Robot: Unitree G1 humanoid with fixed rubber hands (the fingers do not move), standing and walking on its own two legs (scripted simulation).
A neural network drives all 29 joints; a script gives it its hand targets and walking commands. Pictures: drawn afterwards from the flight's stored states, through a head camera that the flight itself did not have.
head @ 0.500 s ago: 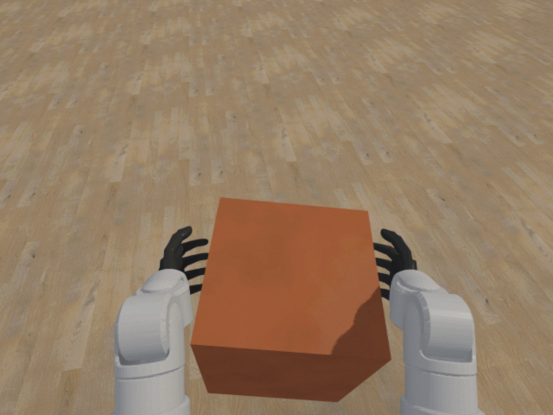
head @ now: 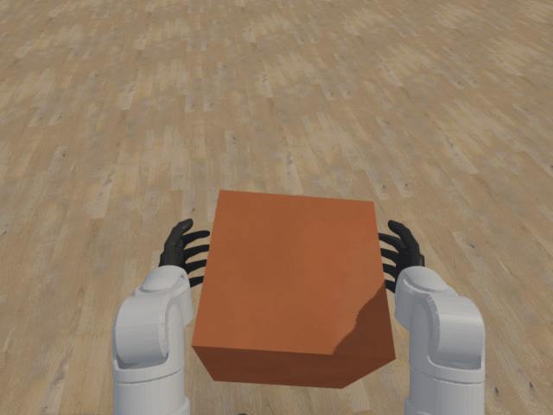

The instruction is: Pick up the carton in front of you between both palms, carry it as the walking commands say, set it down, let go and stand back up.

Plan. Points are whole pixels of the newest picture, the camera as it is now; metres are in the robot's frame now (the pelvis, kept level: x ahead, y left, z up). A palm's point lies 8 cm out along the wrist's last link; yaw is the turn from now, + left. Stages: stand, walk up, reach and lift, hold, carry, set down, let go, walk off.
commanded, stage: carry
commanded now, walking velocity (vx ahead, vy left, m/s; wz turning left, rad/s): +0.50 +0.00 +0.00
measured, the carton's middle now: (286, 298) +0.28 +0.00 +0.02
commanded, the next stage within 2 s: none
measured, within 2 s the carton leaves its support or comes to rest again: neither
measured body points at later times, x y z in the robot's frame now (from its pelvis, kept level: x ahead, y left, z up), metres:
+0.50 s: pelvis +0.33 -0.01 +0.00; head +0.32 -0.01 +0.45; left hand +0.61 +0.14 +0.09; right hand +0.61 -0.16 +0.09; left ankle +0.15 +0.10 -0.73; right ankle +0.47 -0.11 -0.72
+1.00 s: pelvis +0.66 +0.00 +0.00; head +0.66 +0.00 +0.45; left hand +0.95 +0.15 +0.09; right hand +0.94 -0.15 +0.09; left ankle +0.80 +0.10 -0.73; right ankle +0.48 -0.10 -0.73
